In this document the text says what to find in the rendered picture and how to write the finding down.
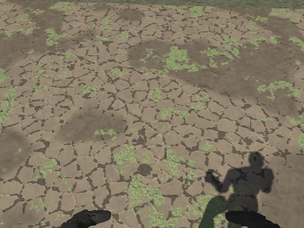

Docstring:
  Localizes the robot left hand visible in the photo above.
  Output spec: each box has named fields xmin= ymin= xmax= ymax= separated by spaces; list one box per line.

xmin=58 ymin=209 xmax=111 ymax=228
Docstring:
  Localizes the robot right hand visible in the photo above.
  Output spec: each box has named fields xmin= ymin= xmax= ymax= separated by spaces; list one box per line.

xmin=225 ymin=210 xmax=280 ymax=228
